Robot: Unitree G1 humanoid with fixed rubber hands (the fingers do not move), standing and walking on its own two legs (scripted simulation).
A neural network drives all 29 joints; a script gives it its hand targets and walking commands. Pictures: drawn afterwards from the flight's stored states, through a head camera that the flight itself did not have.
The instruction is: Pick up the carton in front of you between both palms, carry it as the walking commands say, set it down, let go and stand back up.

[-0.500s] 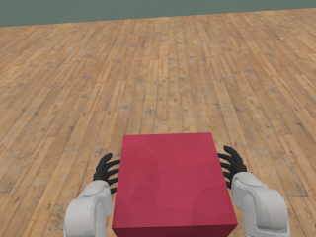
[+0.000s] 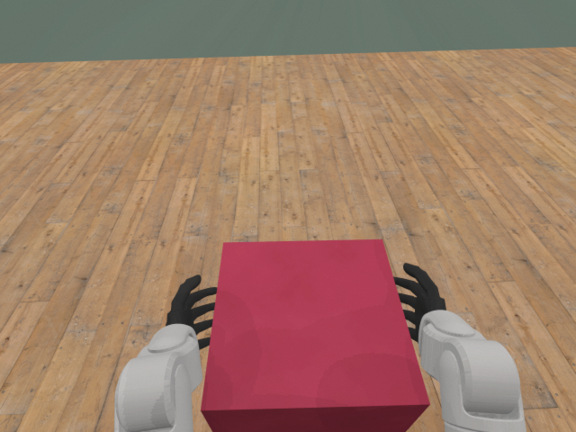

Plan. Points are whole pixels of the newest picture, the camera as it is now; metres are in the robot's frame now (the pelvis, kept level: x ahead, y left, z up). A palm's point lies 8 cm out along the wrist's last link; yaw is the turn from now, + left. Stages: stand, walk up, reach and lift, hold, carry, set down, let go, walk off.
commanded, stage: carry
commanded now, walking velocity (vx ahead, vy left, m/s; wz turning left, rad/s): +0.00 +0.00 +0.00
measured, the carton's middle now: (304, 356) +0.25 +0.00 +0.01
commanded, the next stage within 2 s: hold in 1.38 s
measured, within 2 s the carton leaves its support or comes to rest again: neither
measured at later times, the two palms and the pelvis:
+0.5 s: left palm (197, 351) +0.25 +0.14 +0.05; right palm (428, 342) +0.25 -0.16 +0.05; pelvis -0.02 -0.01 +0.00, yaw -1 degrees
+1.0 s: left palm (204, 363) +0.24 +0.13 +0.04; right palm (436, 353) +0.24 -0.17 +0.04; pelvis -0.05 -0.01 +0.00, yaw -1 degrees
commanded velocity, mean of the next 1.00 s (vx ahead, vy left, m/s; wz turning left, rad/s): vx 0.00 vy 0.00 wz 0.00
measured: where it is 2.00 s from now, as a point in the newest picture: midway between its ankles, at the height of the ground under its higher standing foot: outside the picture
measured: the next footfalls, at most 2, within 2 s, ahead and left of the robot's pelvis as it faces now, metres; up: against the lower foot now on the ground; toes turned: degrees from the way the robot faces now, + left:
none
